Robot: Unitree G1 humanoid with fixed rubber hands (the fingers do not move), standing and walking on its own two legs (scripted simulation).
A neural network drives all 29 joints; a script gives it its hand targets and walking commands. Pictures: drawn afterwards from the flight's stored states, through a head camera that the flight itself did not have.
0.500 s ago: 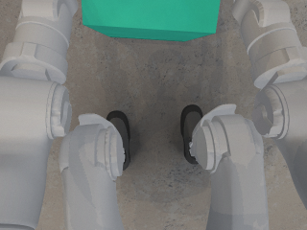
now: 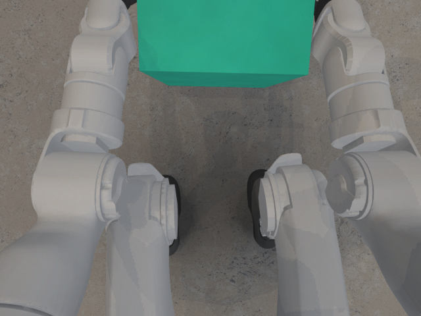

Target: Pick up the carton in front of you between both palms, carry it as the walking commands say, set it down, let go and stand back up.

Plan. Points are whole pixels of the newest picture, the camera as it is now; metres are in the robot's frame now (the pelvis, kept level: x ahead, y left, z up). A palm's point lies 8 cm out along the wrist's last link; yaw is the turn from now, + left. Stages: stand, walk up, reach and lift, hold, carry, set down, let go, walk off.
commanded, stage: reach and lift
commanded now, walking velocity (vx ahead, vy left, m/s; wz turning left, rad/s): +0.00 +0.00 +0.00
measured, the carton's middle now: (221, 18) +0.55 -0.02 -0.20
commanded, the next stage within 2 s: none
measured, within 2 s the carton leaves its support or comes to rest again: neither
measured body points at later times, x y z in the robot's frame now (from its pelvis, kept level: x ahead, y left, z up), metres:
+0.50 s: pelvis -0.01 -0.01 +0.12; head +0.26 +0.00 +0.48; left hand +0.51 +0.15 +0.05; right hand +0.50 -0.16 +0.05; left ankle +0.10 +0.12 -0.34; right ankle +0.11 -0.13 -0.34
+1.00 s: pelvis +0.03 +0.00 +0.25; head +0.20 +0.01 +0.67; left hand +0.46 +0.15 +0.21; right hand +0.46 -0.15 +0.22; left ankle +0.10 +0.12 -0.34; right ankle +0.10 -0.13 -0.34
